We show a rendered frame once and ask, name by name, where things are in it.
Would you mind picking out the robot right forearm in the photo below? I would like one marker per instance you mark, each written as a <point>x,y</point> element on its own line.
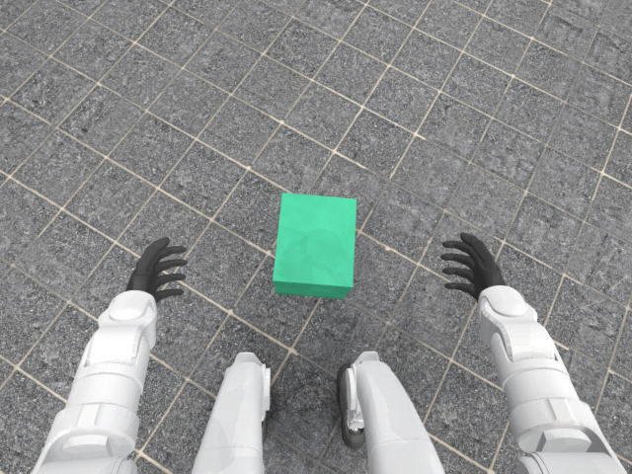
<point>546,412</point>

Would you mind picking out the right robot foot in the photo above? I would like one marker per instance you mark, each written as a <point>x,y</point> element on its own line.
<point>354,438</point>

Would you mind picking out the robot right shin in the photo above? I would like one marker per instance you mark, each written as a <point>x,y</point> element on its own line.
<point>356,421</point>

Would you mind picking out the left robot hand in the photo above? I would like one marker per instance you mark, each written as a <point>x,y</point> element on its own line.
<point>145,276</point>

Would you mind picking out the right robot hand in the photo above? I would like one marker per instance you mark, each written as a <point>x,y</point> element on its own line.
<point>484,272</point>

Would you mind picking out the robot left forearm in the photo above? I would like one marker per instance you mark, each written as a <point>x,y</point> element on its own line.
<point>99,418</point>

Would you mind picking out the carton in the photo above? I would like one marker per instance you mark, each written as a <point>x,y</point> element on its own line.
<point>315,247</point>

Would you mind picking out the right robot upper arm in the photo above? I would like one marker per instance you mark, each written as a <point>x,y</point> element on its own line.
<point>568,463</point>

